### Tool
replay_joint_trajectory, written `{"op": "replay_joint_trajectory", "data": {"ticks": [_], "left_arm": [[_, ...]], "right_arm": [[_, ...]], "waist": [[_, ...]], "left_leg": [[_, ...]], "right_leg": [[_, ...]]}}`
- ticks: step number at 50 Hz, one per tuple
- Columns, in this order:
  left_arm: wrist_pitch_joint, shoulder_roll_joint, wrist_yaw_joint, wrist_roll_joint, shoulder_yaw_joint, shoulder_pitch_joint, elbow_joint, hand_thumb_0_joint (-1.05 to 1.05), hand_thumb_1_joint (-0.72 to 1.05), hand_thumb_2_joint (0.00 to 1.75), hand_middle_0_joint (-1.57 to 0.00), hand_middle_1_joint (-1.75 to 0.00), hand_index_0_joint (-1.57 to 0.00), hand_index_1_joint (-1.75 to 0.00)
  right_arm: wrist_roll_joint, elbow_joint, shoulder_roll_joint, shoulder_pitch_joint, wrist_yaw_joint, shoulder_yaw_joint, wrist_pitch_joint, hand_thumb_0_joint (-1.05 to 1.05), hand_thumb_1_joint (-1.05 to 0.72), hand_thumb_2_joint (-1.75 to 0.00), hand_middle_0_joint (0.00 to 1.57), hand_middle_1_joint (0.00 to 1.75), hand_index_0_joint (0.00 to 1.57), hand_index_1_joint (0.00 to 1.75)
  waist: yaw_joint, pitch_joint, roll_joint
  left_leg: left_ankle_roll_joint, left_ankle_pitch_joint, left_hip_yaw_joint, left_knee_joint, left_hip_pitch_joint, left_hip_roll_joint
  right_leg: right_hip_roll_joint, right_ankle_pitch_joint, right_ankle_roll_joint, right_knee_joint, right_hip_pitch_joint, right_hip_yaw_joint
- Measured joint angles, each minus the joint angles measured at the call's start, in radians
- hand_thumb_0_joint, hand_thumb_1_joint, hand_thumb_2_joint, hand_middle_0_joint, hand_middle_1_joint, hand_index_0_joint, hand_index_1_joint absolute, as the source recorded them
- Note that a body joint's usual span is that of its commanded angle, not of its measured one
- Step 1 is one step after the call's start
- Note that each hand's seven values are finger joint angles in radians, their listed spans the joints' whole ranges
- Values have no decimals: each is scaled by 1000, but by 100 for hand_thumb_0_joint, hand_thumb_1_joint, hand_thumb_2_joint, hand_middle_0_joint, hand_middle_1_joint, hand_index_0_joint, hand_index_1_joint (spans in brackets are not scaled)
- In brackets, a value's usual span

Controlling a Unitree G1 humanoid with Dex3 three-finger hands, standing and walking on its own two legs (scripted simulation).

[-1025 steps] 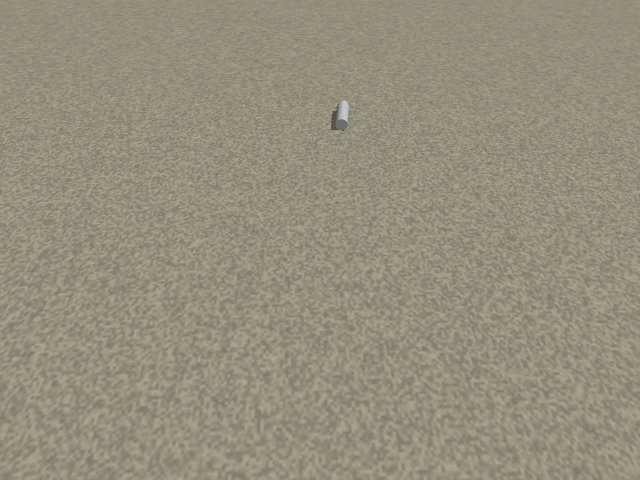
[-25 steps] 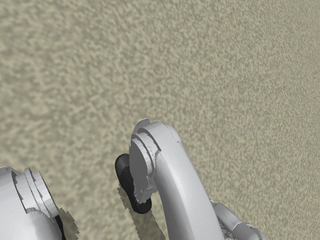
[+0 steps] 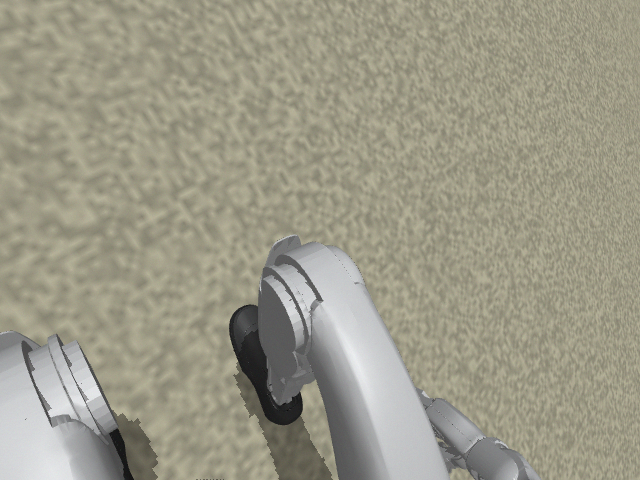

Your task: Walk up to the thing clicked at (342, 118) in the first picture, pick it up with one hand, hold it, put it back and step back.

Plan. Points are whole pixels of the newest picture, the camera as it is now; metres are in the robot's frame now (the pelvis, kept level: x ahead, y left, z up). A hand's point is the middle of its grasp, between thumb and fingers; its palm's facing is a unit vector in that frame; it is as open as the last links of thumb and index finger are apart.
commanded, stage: close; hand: left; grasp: from above
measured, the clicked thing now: out of the picture +0.47 +0.38 -0.27
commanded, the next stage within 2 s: settle in 1.02 s
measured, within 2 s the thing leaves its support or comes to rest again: leaves its support in 1.46 s
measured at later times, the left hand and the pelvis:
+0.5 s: hand out of the picture +0.46 +0.35 -0.24, palm faces -0.44 -0.14 -0.89, open 11.2 cm; pelvis +0.00 +0.00 +0.00, yaw +0 degrees
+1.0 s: hand out of the picture +0.45 +0.35 -0.24, palm faces -0.45 -0.15 -0.88, open 10.1 cm; pelvis +0.00 +0.00 +0.00, yaw +0 degrees
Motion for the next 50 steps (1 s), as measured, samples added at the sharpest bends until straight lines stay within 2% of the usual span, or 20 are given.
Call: {"op": "replay_joint_trajectory", "data": {"ticks": [8,10,17,29,36,50], "left_arm": [[-24,-3,11,16,-2,11,-10,0,-29,93,-18,-106,-21,-103],[-24,-6,20,19,-13,7,-15,0,-27,93,-19,-106,-22,-103],[-7,-8,36,20,-32,-13,8,0,-19,88,-22,-106,-27,-101],[23,-10,16,4,2,-5,1,0,-7,79,-30,-102,-36,-96],[5,0,1,-10,0,4,-3,0,2,76,-35,-101,-42,-94],[-20,10,7,10,-6,-1,-14,-1,2,65,-44,-95,-50,-86]], "right_arm": [[-6,-2,2,4,-4,4,11,0,-90,-90,20,30,20,30],[-7,1,5,6,-3,4,11,0,-90,-90,20,30,20,30],[-9,4,10,-3,-4,6,1,0,-90,-90,20,30,20,30],[1,-5,6,14,2,8,-6,0,-90,-90,20,30,20,30],[-1,-6,-1,12,-3,8,5,0,-90,-90,20,30,20,30],[-12,-3,2,4,-18,7,18,0,-91,-90,20,30,20,30]], "waist": [[9,-4,-3],[11,-9,-5],[2,-13,-6],[-5,-14,4],[0,-3,7],[7,-2,-2]], "left_leg": [[-2,0,-5,-2,2,-1],[-2,-1,-4,-2,3,-1],[3,2,-2,-2,0,0],[4,5,0,-4,-7,-1],[2,4,-1,-5,-3,0],[-1,0,-6,-3,2,1]], "right_leg": [[0,0,-2,-4,4,-5],[0,0,-3,-4,3,-4],[1,3,1,-6,4,-2],[0,4,-1,-8,-2,-2],[1,4,0,-8,-1,-2],[2,4,0,-8,3,-5]]}}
